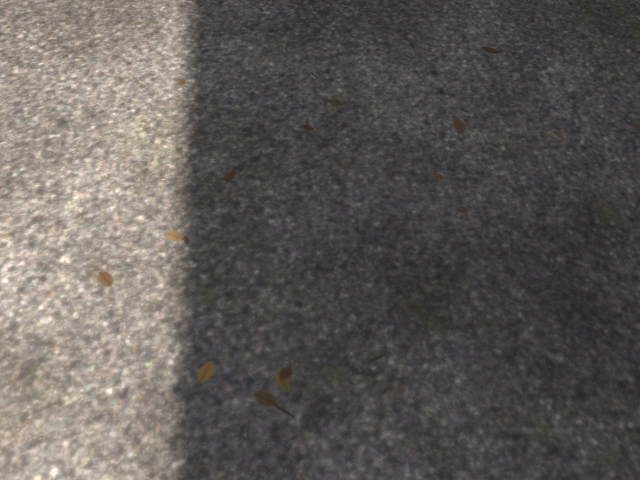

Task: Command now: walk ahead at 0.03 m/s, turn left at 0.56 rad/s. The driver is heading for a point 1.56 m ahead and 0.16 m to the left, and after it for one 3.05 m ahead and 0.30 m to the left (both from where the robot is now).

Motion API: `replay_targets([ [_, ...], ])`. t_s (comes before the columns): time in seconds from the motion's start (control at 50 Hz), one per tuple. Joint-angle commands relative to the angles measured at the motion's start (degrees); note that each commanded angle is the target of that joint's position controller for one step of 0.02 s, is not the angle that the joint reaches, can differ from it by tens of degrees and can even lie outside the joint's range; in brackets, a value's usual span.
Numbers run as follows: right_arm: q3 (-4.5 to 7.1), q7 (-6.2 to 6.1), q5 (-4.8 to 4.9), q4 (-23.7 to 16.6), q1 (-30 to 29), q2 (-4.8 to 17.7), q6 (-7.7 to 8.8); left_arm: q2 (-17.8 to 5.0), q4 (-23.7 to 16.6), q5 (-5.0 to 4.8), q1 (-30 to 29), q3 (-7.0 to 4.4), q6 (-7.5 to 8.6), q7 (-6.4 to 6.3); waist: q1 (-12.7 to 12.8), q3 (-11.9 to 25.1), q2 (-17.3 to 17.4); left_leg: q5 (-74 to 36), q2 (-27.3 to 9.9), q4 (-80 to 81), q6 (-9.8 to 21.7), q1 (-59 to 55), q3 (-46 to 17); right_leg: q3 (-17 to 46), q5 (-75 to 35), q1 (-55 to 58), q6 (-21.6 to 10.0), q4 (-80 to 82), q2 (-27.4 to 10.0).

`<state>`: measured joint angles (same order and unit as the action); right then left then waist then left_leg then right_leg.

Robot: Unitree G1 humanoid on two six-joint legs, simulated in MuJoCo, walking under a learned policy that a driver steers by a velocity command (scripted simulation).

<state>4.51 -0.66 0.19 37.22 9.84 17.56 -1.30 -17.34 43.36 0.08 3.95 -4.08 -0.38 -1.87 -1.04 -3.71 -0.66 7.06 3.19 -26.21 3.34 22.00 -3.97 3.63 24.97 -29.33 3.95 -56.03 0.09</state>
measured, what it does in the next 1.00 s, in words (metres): steps on the spot, turning left: right foot, then left foot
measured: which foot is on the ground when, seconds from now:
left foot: down 0.00-0.20, up 0.22-0.58, down 0.60-1.00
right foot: up 0.00-0.18, down 0.20-0.60, up 0.62-0.88, down 0.90-1.00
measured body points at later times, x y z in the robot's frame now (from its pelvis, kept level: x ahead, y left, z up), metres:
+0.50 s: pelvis +0.01 -0.04 +0.00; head +0.05 -0.05 +0.45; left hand +0.05 +0.26 -0.10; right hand +0.24 -0.27 -0.10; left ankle -0.04 +0.10 -0.69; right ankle +0.04 -0.16 -0.74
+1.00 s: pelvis -0.01 -0.02 +0.00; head +0.00 -0.02 +0.45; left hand -0.01 +0.27 -0.12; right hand +0.22 -0.20 -0.11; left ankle -0.04 +0.09 -0.74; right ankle +0.03 -0.15 -0.74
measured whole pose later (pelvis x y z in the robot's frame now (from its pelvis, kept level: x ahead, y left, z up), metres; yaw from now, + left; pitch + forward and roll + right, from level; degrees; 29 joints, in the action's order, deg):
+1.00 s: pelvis -0.01 -0.02 +0.00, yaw +20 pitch -1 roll +0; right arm 1.4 -0.4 -1.0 44.1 7.6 13.1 -0.8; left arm -15.4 49.5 0.6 11.8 -2.3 -0.5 -0.7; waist 0.8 -1.8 0.7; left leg 14.8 1.7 -28.3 0.4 12.2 -1.6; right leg 0.3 16.6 -11.4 1.8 -29.3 -2.5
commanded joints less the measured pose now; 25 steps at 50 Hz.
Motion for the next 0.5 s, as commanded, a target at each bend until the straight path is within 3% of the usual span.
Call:
replay_targets([
  [0.02, 3.0, -1.13, 0.18, -4.48, -1.19, 9.95, 0.26, -3.66, -2.21, -0.06, 3.06, -0.84, 0.28, -0.25, 1.1, 12.31, 7.76, -10.56, -12.66, 6.62, 10.19, -9.72, -15.3, 0.73, -3.54, 2.76, 0.91, 6.92, 0.85],
  [0.12, 3.02, -1.0, 0.09, -5.18, -1.94, 9.77, -0.62, -4.71, -2.76, -0.49, 2.43, -1.21, 0.94, 0.74, 0.14, 10.63, 10.55, 1.23, -11.78, 6.97, 8.77, -7.67, -21.41, 1.32, -4.68, 7.04, -0.19, 16.18, 1.99],
  [0.18, 2.78, -1.2, 0.91, -5.73, -3.4, 9.25, -1.33, -4.81, -1.73, -0.56, 6.44, -1.7, 1.91, 1.54, 2.51, 10.09, 10.56, 1.6, -9.56, 3.81, 6.12, -5.96, -22.79, -0.2, -11.43, 14.74, -2.45, 30.38, 2.21],
  [0.2, 2.37, -1.34, 1.05, -5.73, -2.14, 7.9, -1.43, -6.97, -1.31, -0.05, 8.31, -2.43, 1.96, 1.45, 2.65, 10.38, 7.96, 6.26, -6.99, 0.33, 3.47, -2.09, -20.78, 2.61, -14.15, 20.34, -4.32, 34.81, -2.4],
  [0.22, 1.55, -1.21, 0.7, -6.35, -0.6, 4.72, -1.37, -11.84, -1.84, 1.14, 8.32, -3.4, 1.54, 0.98, 0.74, 9.79, -5.03, 18.9, -0.42, -11.87, -0.16, 7.05, -11.96, 15.16, -15.99, 25.03, -9.74, 38.65, -15.18],
  [0.24, 2.53, -1.09, 0.75, -7.7, -1.1, 7.47, -0.64, -12.96, -2.23, 3.08, 6.68, -3.6, 1.48, 1.19, 0.28, 6.93, -16.51, 28.69, 4.35, -25.12, -2.87, 13.38, -4.46, 26.73, -22.89, 19.36, -18.29, 41.59, -23.21],
  [0.26, 3.8, -0.96, 0.2, -6.17, 0.78, 11.26, -0.38, -9.52, -4.28, 2.91, 2.85, -2.6, 1.82, 0.91, -0.48, 6.19, -11.0, 25.94, 1.1, -34.86, -4.36, 12.68, -6.3, 23.31, -24.92, 17.92, -19.24, 40.83, -22.74],
  [0.28, 4.32, -0.83, 0.53, -4.52, 2.33, 11.68, -0.69, -6.96, -4.88, 1.98, 0.07, -1.98, 1.82, 0.51, -1.64, 5.67, -7.9, 22.32, 0.79, -38.68, -5.15, 12.53, -5.45, 16.87, -25.09, 17.69, -16.49, 39.4, -18.93],
  [0.3, 4.1, -1.09, 0.46, -3.15, 3.72, 10.04, -1.33, -5.95, -5.3, 1.0, -1.12, -1.67, 1.7, 0.21, -1.85, 5.28, -6.57, 19.38, 0.49, -41.62, -6.29, 13.29, -4.54, 12.24, -24.2, 18.99, -14.32, 38.42, -15.63],
  [0.32, 3.74, -1.07, 0.43, -3.07, 3.77, 8.75, -1.8, -5.39, -5.3, 0.3, -0.83, -1.38, 1.59, -0.05, -1.01, 4.58, -6.6, 17.41, 0.07, -44.23, -7.33, 14.91, -4.12, 9.95, -26.34, 20.06, -14.32, 37.99, -15.12],
  [0.38, 2.46, -0.66, 1.31, -5.34, -0.73, 5.62, -1.88, -5.98, -4.59, 0.71, 3.45, -1.41, 0.71, -0.75, 2.1, 4.57, -7.78, 14.89, -1.36, -38.97, -9.08, 15.67, -0.4, 4.9, -29.87, 23.95, -15.59, 38.01, -13.59],
  [0.46, 0.88, -0.17, 0.39, -7.01, -3.1, 3.16, -1.54, -8.83, -4.05, 0.33, 5.04, -2.28, 0.08, -0.22, 3.71, 7.4, -9.56, 18.52, -3.29, -24.59, -8.95, 7.38, 1.91, 3.27, -34.2, 26.24, -16.84, 36.45, -15.3],
  [0.5, 0.81, 0.03, 0.47, -6.79, -2.55, 3.72, -1.57, -9.82, -3.83, -0.24, 4.71, -2.54, -0.03, 0.49, 3.72, 7.71, -10.67, 18.51, -2.94, -18.12, -8.21, 1.89, 4.15, 2.89, -36.14, 24.47, -17.05, 35.91, -15.81],
])
Keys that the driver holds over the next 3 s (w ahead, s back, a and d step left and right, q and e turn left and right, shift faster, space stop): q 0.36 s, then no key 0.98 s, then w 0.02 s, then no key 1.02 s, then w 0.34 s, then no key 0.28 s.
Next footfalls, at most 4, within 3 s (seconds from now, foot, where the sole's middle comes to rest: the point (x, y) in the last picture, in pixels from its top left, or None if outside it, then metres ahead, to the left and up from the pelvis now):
0.20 right None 0.08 -0.15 -0.78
0.60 left None -0.01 0.10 -0.78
0.90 right None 0.07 -0.14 -0.78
3.00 right None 0.34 0.00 -0.78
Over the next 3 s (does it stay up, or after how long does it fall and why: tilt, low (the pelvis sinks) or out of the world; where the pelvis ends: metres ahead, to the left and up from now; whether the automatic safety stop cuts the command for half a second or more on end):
stays up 0.15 0.03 -0.01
